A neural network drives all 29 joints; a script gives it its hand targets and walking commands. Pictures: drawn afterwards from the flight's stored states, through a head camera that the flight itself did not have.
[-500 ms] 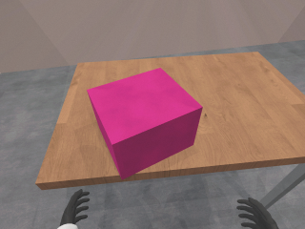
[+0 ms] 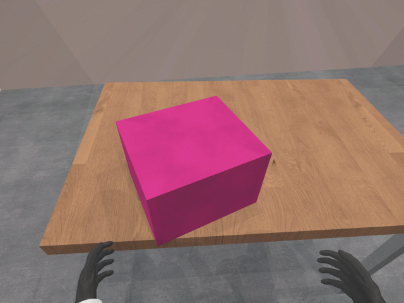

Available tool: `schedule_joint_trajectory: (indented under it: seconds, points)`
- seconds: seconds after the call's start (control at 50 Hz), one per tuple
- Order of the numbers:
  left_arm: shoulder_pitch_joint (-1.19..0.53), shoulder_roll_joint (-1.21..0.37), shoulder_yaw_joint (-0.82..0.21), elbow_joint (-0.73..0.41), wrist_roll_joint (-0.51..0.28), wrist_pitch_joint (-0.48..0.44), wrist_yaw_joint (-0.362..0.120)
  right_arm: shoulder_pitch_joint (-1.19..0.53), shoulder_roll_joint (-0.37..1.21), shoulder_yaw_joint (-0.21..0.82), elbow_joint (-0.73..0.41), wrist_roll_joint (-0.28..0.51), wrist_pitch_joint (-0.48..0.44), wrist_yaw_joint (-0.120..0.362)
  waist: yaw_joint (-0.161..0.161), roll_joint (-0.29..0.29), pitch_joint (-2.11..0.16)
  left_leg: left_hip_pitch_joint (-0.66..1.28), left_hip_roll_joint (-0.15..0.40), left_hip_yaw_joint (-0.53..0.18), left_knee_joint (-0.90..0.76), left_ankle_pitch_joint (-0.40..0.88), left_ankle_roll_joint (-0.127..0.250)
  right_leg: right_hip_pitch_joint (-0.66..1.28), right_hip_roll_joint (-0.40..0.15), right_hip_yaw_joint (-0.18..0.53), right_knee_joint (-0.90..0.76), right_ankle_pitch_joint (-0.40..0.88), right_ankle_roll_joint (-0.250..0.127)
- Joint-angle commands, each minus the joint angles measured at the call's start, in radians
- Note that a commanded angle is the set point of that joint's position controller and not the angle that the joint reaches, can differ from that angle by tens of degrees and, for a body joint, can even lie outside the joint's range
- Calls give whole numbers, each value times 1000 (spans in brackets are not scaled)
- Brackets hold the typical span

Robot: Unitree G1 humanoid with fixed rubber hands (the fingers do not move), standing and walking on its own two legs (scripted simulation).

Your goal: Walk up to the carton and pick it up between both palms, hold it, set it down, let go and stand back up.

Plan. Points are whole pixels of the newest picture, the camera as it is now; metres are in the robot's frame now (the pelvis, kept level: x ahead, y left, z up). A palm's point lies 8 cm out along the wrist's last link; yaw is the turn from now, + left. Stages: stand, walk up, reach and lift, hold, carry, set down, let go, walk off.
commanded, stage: reach and lift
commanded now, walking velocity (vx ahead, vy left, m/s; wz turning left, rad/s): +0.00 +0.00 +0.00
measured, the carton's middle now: (189, 164) +0.44 +0.05 +0.03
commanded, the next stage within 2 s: none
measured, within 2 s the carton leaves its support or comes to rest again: neither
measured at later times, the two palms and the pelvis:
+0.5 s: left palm (96, 271) +0.18 +0.20 +0.03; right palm (374, 255) +0.22 -0.29 +0.03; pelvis -0.02 -0.01 +0.00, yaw +0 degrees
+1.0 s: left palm (87, 232) +0.24 +0.22 +0.07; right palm (351, 206) +0.30 -0.27 +0.06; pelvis -0.02 +0.00 +0.00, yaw -1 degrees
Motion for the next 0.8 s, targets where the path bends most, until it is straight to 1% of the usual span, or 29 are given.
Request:
schedule_joint_trajectory:
  seconds: [0.0,0.16,0.44,0.5,0.58,0.62,0.64,0.66,0.7,0.72,0.74,0.76,0.78]
  points:
    - [-53,29,15,-201,5,-29,15,-95,-259,-71,-113,39,-42,12,11,-30,-49,139,-50,-33,15,225,39,-135,-35,56,-83,375,-8]
    - [-74,-26,13,-267,8,-2,40,-161,-325,-57,-100,108,-45,45,18,-44,-77,101,-48,-34,33,229,32,-133,-29,67,-69,369,-23]
    - [-204,-98,-1,-369,-3,51,96,-353,-406,-42,-64,201,-38,84,26,-73,-123,-42,-40,-45,65,118,19,-139,-46,139,-61,231,-37]
    - [-257,-97,9,-357,-5,71,100,-408,-402,-34,-59,205,-21,83,32,-81,-116,-79,-41,-43,57,68,21,-128,-60,171,-69,178,-29]
    - [-349,-75,33,-325,-13,99,94,-489,-383,-36,-72,190,27,70,42,-91,-111,-128,-43,-39,36,16,26,-88,-81,210,-82,104,-8]
    - [-379,-67,37,-333,-19,111,93,-521,-387,-44,-81,184,45,63,46,-88,-133,-118,-41,-40,31,28,26,-76,-77,202,-81,119,-9]
    - [-427,-44,9,-366,-40,121,98,-559,-398,-64,-90,199,45,56,47,-80,-176,-93,-53,-38,29,37,36,-82,-75,179,-88,134,-11]
    - [-429,-54,4,-350,-38,138,103,-563,-399,-64,-65,199,55,53,45,-72,-167,-57,-50,-42,24,50,39,-100,-63,162,-85,153,-19]
    - [-464,-44,16,-364,-49,164,102,-601,-404,-64,-75,204,72,48,50,-69,-190,-39,-48,-44,22,69,41,-100,-62,163,-92,177,-19]
    - [-446,-45,23,-357,-52,178,100,-600,-407,-60,-83,202,83,45,56,-84,-192,-29,-47,-41,20,76,44,-90,-56,158,-96,181,-19]
    - [-464,-36,34,-352,-55,189,97,-622,-405,-66,-102,193,94,41,61,-97,-195,-38,-48,-42,13,78,48,-78,-57,162,-99,181,-15]
    - [-455,-37,39,-335,-49,203,94,-625,-409,-64,-97,187,105,38,66,-93,-190,-26,-49,-39,7,102,47,-69,-47,148,-95,225,-19]
    - [-484,-33,44,-339,-49,216,94,-653,-420,-72,-85,183,117,39,66,-76,-196,-14,-46,-44,-3,108,45,-74,-39,137,-93,207,-26]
